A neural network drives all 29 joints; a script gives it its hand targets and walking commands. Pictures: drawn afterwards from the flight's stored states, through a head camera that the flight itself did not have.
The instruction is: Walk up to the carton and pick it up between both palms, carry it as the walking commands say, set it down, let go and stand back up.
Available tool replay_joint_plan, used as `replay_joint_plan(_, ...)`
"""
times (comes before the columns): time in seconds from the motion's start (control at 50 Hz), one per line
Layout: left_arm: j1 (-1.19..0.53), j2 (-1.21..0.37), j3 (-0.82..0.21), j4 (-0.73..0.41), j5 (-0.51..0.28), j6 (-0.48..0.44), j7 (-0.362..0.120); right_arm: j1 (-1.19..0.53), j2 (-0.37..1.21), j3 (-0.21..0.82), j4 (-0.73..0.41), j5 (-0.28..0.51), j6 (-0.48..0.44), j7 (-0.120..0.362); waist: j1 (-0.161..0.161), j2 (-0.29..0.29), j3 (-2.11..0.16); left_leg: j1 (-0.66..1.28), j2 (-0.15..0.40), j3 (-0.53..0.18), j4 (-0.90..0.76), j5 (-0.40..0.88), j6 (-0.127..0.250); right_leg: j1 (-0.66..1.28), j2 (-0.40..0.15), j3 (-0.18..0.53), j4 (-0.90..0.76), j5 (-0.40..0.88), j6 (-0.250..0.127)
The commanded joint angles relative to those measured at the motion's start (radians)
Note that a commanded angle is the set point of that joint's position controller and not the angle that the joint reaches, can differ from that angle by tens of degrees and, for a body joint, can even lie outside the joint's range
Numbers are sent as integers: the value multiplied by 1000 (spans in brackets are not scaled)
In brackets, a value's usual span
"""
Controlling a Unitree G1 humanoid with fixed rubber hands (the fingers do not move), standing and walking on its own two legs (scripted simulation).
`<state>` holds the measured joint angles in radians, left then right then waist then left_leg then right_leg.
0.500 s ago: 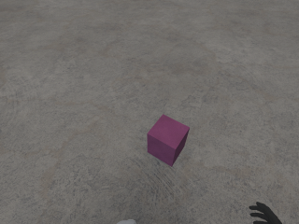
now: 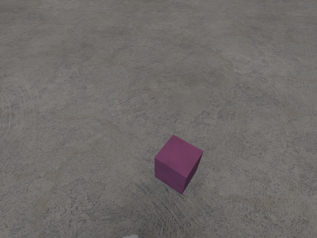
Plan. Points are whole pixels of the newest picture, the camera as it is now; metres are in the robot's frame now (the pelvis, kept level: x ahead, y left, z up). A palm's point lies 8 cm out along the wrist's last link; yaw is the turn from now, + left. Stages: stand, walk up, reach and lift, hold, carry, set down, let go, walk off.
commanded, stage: walk up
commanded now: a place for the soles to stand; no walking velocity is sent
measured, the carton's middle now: (177, 164) +0.64 -0.09 -0.61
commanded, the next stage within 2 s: none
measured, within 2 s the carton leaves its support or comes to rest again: neither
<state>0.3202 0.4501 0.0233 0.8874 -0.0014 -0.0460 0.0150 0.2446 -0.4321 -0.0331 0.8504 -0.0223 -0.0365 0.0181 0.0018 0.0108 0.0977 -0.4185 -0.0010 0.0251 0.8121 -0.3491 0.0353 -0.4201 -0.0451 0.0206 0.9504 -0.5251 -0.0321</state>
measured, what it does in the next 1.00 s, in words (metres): steps on the spot: left foot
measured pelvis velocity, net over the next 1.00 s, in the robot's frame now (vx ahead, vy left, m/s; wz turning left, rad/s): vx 0.07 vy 0.05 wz -0.16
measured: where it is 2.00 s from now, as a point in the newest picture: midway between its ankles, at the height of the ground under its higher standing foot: (130, 228)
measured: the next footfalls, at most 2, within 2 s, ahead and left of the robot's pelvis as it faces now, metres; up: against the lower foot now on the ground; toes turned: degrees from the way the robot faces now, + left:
left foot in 0.98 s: +0.17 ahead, +0.16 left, +0.00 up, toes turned -10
right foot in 1.26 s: +0.24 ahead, -0.06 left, +0.00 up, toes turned -22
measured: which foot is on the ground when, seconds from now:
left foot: down 0.00-0.80, up 0.82-0.96, down 0.98-1.00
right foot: down 0.00-1.00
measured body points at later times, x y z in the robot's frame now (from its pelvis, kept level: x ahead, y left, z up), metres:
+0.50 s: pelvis +0.03 -0.01 +0.02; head +0.04 -0.02 +0.47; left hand +0.13 +0.30 -0.10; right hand +0.12 -0.32 -0.10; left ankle +0.05 +0.10 -0.70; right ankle +0.04 -0.15 -0.70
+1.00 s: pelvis +0.07 +0.05 +0.01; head +0.10 +0.03 +0.46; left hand +0.12 +0.40 -0.08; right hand +0.16 -0.32 -0.07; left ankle +0.13 +0.16 -0.70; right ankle +0.04 -0.15 -0.70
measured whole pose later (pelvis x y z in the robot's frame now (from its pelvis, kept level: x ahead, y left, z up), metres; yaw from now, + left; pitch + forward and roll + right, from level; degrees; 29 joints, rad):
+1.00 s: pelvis +0.07 +0.05 +0.01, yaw -9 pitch -1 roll -1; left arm 0.40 0.46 0.06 0.98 0.02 -0.07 0.04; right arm 0.11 -0.49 -0.14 0.83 -0.06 0.02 0.11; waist 0.01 0.05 0.07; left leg -0.37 0.01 -0.03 0.71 -0.38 0.01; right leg -0.28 -0.03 0.18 0.65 -0.38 0.01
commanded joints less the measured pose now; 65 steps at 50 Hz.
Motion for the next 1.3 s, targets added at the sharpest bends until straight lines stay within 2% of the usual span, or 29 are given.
replay_joint_plan(0.0,114,166,56,-6,1,-32,10,-54,-253,-62,-57,2,-12,-18,36,157,-105,61,250,-307,-297,292,207,61,-2,-21,-138,69,-16)
replay_joint_plan(0.04,119,176,70,8,17,-37,9,-80,-201,-46,-51,10,-3,-12,56,108,-110,-52,181,-188,-201,258,118,256,20,-16,-344,285,-24)
replay_joint_plan(0.06,61,246,84,-14,25,-44,12,-71,-176,-43,-48,20,-5,-9,38,-55,-116,-104,95,-138,-93,174,53,250,-87,204,-377,366,-75)
replay_joint_plan(0.08,40,269,92,-11,12,-41,8,-71,-173,-47,-36,32,-1,-13,25,-92,-130,-26,40,-73,-19,66,17,175,-197,319,-400,397,-161)
replay_joint_plan(0.1,-4,263,83,-11,10,-39,7,-80,-168,-43,-26,24,-3,-17,4,-70,-111,12,38,-60,-32,23,17,122,-206,317,-384,439,-181)
replay_joint_plan(0.14,-85,232,58,-33,12,-31,11,-52,-178,-45,17,14,-11,-18,-28,-56,-102,119,59,-73,-122,106,29,53,-139,212,-332,462,-128)
replay_joint_plan(0.18,-103,179,42,-5,-4,-25,9,-50,-210,-54,38,11,-20,-20,-20,44,-104,149,162,-240,-264,222,105,38,-16,33,-196,448,-32)
replay_joint_plan(0.22,-93,157,37,23,-9,-16,10,-77,-220,-48,45,14,-20,-17,-6,70,-125,150,252,-295,-285,332,171,74,10,-1,-173,302,-3)
replay_joint_plan(0.3,-94,175,37,57,5,-24,9,-198,-188,-30,56,17,0,-19,28,36,-79,37,127,-120,-239,150,53,191,-47,109,-356,412,-57)
replay_joint_plan(0.34,-122,201,44,60,7,-29,8,-184,-160,-28,79,23,7,-13,-5,-8,-103,113,82,-99,-211,89,23,136,-114,207,-423,384,-106)
replay_joint_plan(0.46,-204,169,27,93,9,-22,6,-192,-152,-28,151,19,2,-7,-11,-61,-100,214,101,-107,-335,74,37,119,-74,133,-474,362,-42)
replay_joint_plan(0.72,-213,143,15,156,3,-8,-6,-239,-151,-17,203,12,4,-9,11,23,-99,250,134,-122,-522,31,26,241,-57,85,-554,388,-17)
replay_joint_plan(0.74,-17,261,70,146,4,-15,5,-253,-262,-83,77,-22,17,24,19,88,-114,285,110,-2,-348,-256,24,163,-74,148,-532,170,-67)
replay_joint_plan(0.76,16,298,89,142,4,-21,15,-254,-230,-90,43,-31,35,40,17,-3,-73,154,103,-41,-282,-318,32,170,-120,258,-560,49,-98)
replay_joint_plan(0.8,96,334,114,116,12,-38,32,-288,-166,-100,-39,-29,50,63,39,-150,-8,-173,3,-76,-50,-245,18,322,-246,606,-673,-132,-218)
replay_joint_plan(0.82,113,332,119,87,16,-49,39,-318,-173,-108,-77,-41,53,67,54,-133,4,-292,25,-147,72,-223,1,386,-311,704,-707,-110,-272)
replay_joint_plan(0.86,-1,316,119,44,9,-56,49,-249,-200,-128,-78,-42,50,75,-17,-110,-20,-237,89,-203,41,-158,-27,331,-285,620,-658,-34,-249)
replay_joint_plan(0.94,-20,301,119,-4,23,-60,42,-167,-186,-138,-102,-37,46,93,-51,-147,-62,51,47,-96,-116,-109,-8,88,-184,426,-532,139,-184)
replay_joint_plan(0.96,-53,280,111,-25,25,-53,40,-99,-179,-145,-93,-36,44,90,-99,-145,-66,219,7,-39,-205,-59,-8,-42,-113,319,-445,157,-142)
replay_joint_plan(0.98,-59,215,90,-40,24,-47,44,7,-216,-160,-76,-51,34,83,-160,28,-103,422,25,-126,-369,-180,19,-232,-1,200,-252,62,-87)
replay_joint_plan(1.0,-74,133,70,-81,3,-48,59,66,-340,-182,-94,-59,29,69,-188,377,-101,535,317,-595,-629,-487,101,-479,162,2,59,-90,-12)
replay_joint_plan(1.02,-54,227,74,-59,13,-50,70,-14,-325,-176,-110,-32,27,61,-127,200,-61,393,400,-611,-629,-426,148,-419,59,39,187,-24,-9)
replay_joint_plan(1.04,-24,263,81,-23,8,-48,62,-38,-288,-159,-120,-21,33,62,-99,101,-51,305,362,-536,-601,-404,164,-337,26,35,180,31,-2)
replay_joint_plan(1.08,48,236,81,13,0,-53,43,-83,-253,-133,-130,-27,30,54,-38,148,13,262,278,-359,-551,-324,176,-260,-23,6,64,96,8)
replay_joint_plan(1.16,23,195,82,8,3,-58,23,-15,-249,-122,-153,-32,26,58,-60,149,-24,239,307,-221,-495,87,219,-93,-27,-96,-137,102,9)
replay_joint_plan(1.22,122,174,85,13,-1,-77,37,-68,-211,-98,-173,-15,36,55,36,97,-57,113,231,-62,-273,435,129,247,28,-119,-393,242,-48)
replay_joint_plan(1.24,239,220,111,30,1,-82,52,-83,-171,-85,-203,-10,36,55,126,28,-108,-44,152,9,-47,466,69,481,6,-22,-469,279,-73)
replay_joint_plan(1.26,350,346,155,41,13,-81,68,-77,-130,-73,-242,-8,33,50,174,-230,-171,-320,52,55,311,170,-15,644,-257,410,-546,175,-184)
replay_joint_plan(1.28,272,397,153,-16,1,-79,76,-47,-196,-96,-249,-21,48,41,119,-138,-186,-383,47,-102,462,-182,-40,522,-440,741,-657,88,-299)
